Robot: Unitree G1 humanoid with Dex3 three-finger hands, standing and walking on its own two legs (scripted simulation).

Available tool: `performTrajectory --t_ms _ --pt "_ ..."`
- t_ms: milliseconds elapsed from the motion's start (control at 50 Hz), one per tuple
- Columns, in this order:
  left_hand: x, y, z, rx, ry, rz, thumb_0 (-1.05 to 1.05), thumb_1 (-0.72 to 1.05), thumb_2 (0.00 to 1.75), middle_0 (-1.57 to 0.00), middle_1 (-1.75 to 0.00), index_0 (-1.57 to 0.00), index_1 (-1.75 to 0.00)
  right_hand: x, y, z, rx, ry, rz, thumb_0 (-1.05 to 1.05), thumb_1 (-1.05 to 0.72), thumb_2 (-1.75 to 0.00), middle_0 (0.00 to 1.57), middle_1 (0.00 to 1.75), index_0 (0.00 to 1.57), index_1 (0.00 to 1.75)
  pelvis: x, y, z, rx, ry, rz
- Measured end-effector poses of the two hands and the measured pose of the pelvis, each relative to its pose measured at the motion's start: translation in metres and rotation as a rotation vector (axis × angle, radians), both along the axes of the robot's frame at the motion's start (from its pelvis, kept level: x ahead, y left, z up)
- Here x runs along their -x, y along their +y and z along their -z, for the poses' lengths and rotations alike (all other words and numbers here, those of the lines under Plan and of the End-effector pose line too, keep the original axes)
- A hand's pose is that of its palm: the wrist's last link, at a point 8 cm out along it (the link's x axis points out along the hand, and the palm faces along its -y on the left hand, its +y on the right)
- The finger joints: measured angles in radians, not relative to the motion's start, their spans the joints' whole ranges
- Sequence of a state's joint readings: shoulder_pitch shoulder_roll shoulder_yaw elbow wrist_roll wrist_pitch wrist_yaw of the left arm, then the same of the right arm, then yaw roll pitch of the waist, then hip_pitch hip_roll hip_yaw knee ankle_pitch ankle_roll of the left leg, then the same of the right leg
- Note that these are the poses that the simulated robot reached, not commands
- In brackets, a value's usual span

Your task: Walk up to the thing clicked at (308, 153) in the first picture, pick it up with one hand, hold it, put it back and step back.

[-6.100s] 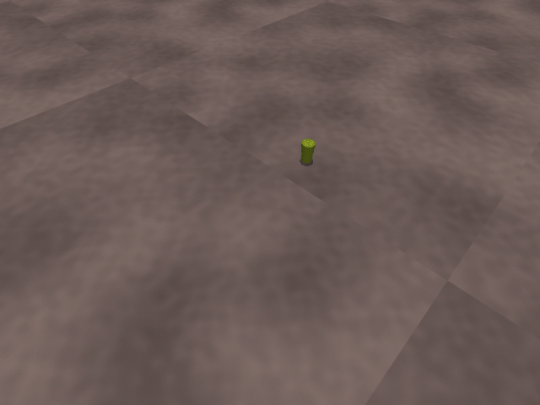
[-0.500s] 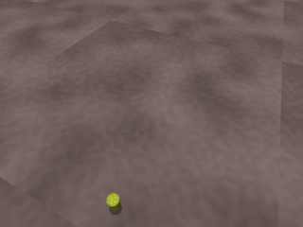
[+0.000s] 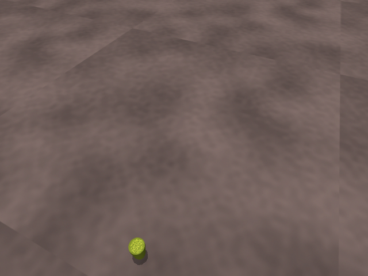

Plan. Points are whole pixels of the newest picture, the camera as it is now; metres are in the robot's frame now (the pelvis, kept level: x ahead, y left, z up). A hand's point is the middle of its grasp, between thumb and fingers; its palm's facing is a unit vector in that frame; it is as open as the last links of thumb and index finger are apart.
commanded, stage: stand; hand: left
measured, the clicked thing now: (138, 250) +0.40 +0.22 -0.72
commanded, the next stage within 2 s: none
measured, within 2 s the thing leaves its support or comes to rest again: neither
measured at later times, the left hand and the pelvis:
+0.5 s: hand out of the picture +0.06 +0.26 -0.15, palm faces +0.00 -0.94 -0.35, open 7.4 cm; pelvis -0.01 +0.00 +0.00, yaw +1 degrees
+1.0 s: hand out of the picture +0.05 +0.26 -0.16, palm faces +0.00 -0.94 -0.34, open 7.4 cm; pelvis -0.02 +0.01 +0.00, yaw +2 degrees
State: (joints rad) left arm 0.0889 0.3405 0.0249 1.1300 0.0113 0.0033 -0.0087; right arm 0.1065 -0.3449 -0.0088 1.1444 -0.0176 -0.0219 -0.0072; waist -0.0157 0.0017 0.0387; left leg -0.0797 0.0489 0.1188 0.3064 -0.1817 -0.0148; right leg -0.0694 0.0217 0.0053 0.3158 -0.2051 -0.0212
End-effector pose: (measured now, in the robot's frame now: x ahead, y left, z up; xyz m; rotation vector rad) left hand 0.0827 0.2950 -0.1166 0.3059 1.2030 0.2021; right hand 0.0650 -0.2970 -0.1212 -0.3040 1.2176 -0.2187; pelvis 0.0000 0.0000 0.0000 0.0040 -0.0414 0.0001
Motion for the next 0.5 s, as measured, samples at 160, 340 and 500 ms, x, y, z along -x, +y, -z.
performTrajectory --t_ms 160,340,500 --pt "0.000 -0.002 -0.003 -0.006 -0.022 0.005 0.01 0.91 0.90 -0.20 -0.30 -0.20 -0.30 -0.007 0.001 0.000 -0.006 -0.001 -0.015 0.00 -0.90 -0.90 0.20 0.30 0.21 0.30 0.003 -0.001 -0.001 0.002 -0.004 -0.011" --pt "0.013 0.001 -0.004 -0.016 -0.019 0.000 0.01 0.91 0.90 -0.20 -0.30 -0.20 -0.30 -0.007 0.004 -0.001 -0.017 -0.009 -0.033 0.00 -0.90 -0.90 0.20 0.30 0.21 0.30 0.009 0.000 -0.002 0.003 -0.009 -0.018" --pt "0.030 0.005 -0.003 -0.017 0.008 -0.014 0.01 0.91 0.90 -0.20 -0.30 -0.20 -0.30 0.002 0.005 0.000 -0.016 0.007 -0.040 0.00 -0.90 -0.90 0.20 0.30 0.21 0.30 0.014 0.001 -0.002 0.003 -0.009 -0.022"
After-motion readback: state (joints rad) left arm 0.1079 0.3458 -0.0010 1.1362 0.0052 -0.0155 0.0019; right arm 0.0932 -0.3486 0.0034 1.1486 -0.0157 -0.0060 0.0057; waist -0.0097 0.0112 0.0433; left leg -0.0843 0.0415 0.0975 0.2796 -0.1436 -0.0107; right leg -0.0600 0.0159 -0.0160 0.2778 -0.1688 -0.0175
